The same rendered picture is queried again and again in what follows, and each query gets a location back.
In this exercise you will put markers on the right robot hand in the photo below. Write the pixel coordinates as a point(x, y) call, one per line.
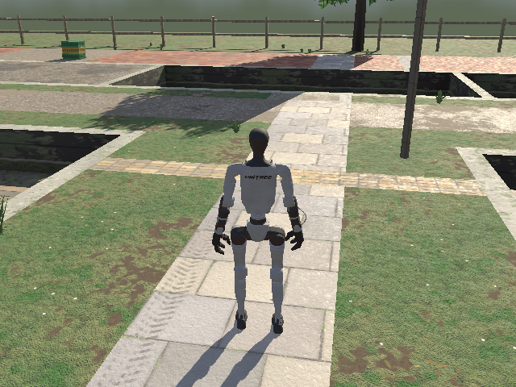
point(298, 238)

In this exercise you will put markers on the robot right forearm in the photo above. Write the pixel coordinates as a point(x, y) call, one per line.
point(294, 216)

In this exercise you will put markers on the right robot upper arm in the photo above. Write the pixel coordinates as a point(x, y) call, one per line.
point(286, 183)

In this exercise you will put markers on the robot left forearm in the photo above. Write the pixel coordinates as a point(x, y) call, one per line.
point(223, 213)

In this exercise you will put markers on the robot torso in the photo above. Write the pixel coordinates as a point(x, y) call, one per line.
point(258, 192)

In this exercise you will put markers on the right robot foot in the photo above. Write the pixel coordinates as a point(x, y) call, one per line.
point(277, 326)

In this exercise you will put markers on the left robot hand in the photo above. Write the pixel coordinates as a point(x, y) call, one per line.
point(217, 244)

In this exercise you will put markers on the left robot upper arm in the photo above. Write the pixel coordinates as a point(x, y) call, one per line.
point(233, 170)

